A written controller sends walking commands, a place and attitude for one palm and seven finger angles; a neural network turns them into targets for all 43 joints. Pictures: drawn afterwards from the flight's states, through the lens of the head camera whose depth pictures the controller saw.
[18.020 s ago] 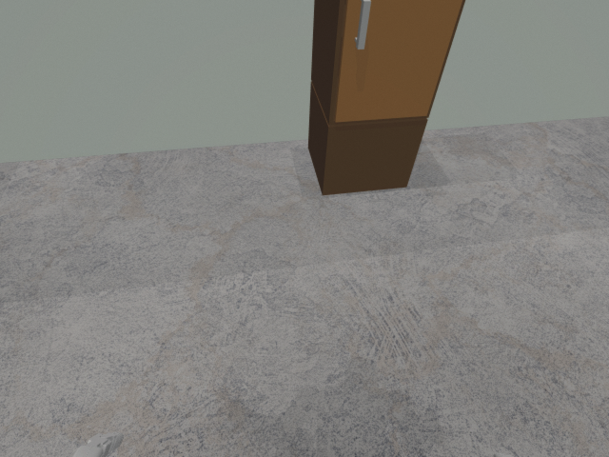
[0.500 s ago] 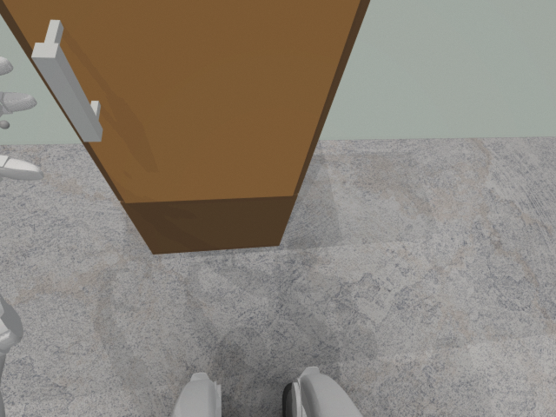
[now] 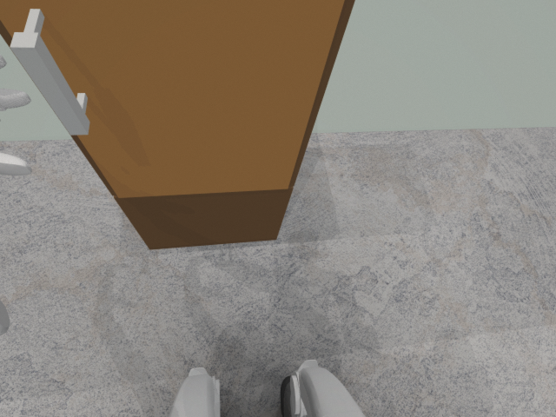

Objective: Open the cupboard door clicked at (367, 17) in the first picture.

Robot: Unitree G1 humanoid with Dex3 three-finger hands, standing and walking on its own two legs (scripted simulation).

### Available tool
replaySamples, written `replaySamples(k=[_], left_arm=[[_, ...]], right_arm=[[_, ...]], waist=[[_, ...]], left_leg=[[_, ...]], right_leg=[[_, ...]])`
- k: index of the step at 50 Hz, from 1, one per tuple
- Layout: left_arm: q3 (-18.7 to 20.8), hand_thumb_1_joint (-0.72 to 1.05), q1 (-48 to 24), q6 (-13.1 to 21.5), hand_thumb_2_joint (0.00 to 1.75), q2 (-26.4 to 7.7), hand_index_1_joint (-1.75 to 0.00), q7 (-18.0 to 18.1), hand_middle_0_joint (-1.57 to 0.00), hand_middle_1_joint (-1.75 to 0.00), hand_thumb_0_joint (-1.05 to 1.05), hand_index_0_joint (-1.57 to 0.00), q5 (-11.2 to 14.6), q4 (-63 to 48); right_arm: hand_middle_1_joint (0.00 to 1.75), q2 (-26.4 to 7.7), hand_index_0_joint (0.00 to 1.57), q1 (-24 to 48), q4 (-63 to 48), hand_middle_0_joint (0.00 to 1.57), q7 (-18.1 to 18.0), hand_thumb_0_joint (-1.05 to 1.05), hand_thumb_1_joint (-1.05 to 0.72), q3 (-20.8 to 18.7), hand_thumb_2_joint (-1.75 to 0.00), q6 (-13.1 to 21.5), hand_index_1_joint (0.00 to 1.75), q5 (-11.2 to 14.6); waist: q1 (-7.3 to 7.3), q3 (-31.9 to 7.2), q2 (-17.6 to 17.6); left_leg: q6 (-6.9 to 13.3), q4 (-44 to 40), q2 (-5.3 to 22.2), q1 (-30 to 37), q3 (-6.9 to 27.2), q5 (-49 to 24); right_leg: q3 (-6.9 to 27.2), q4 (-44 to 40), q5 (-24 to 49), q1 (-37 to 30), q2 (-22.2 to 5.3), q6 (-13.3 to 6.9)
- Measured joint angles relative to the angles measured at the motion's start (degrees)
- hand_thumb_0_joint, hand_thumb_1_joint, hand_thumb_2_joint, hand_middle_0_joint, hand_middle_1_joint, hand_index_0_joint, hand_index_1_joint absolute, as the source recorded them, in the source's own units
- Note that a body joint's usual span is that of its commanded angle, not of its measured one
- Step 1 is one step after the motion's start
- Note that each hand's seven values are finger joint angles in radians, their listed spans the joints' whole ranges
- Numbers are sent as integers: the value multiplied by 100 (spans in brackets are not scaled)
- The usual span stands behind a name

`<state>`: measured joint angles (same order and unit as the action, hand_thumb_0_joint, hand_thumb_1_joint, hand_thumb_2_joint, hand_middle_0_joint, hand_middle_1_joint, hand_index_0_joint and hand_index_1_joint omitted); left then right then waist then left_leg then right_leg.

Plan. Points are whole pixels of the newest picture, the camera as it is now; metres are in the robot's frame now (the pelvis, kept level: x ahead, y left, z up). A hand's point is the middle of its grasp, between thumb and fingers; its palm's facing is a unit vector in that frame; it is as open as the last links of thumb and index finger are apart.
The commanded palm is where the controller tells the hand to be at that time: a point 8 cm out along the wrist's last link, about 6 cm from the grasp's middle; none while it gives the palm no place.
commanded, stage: slide the fingers in behind the handle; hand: left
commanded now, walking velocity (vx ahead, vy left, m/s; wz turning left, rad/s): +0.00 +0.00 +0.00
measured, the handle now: (59, 77) +0.54 +0.26 +0.10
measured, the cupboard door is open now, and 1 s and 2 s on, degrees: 0 0 1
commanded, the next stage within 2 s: close the thumb around the handle in 1.52 s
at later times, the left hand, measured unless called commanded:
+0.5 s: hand (28, 118) +0.47 +0.29 +0.10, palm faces +0.05 -1.00 +0.00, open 14.0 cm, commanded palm +0.45 +0.33 +0.10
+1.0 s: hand (48, 123) +0.47 +0.26 +0.10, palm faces +0.08 -1.00 -0.02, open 14.2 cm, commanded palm +0.44 +0.29 +0.10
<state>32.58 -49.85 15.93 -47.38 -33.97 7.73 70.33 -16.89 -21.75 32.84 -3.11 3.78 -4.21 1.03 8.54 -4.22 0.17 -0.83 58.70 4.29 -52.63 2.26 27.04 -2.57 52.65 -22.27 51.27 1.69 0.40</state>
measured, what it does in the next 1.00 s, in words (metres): stands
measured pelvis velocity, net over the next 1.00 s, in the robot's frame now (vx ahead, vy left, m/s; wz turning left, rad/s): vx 0.01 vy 0.00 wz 0.02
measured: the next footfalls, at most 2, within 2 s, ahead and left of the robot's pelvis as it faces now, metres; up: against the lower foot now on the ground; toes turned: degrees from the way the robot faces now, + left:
none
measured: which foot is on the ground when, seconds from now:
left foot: down 0.00-1.00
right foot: down 0.00-1.00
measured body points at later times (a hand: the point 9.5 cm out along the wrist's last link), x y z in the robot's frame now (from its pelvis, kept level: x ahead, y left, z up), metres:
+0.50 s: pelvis +0.01 +0.00 +0.01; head +0.12 +0.03 +0.44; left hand +0.46 +0.34 +0.10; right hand +0.04 -0.26 -0.10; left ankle +0.00 +0.12 -0.67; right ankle +0.02 -0.13 -0.67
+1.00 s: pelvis +0.01 +0.00 +0.01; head +0.11 +0.02 +0.45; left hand +0.46 +0.32 +0.10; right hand +0.05 -0.27 -0.10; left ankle +0.00 +0.12 -0.67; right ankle +0.02 -0.13 -0.67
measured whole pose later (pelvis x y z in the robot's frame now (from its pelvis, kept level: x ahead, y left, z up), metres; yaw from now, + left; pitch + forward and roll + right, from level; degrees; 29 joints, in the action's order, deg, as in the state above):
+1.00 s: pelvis +0.01 +0.00 +0.01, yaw +1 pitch +18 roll -3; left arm 24.4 -44.1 18.1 -32.9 -20.9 9.3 61.3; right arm -15.5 -21.5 34.8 -1.9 2.3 -2.4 0.6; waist 6.5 -5.2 -0.5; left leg -0.9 55.7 3.2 -47.2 2.0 26.4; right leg -2.4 51.1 -22.7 46.3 0.7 0.4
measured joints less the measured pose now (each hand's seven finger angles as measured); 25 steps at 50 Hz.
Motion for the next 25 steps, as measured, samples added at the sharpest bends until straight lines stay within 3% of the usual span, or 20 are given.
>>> replaySamples(k=[14,25], left_arm=[[-96,-50,198,62,30,506,-120,443,-30,-120,-1,-30,-32,-429],[-284,-50,519,48,30,865,-120,717,-30,-120,-1,-30,58,-608]], right_arm=[[30,87,20,-75,-11,20,69,1,-91,-40,-90,-1,30,-32],[30,151,20,-78,-75,20,132,1,-90,-53,-90,5,30,-14]], waist=[[62,-56,-8],[-38,-158,-60]], left_leg=[[25,-54,-5,76,-74,-1],[40,-208,-34,391,-125,9]], right_leg=[[74,-48,20,-48,-5,29],[119,-147,-11,-330,-33,44]])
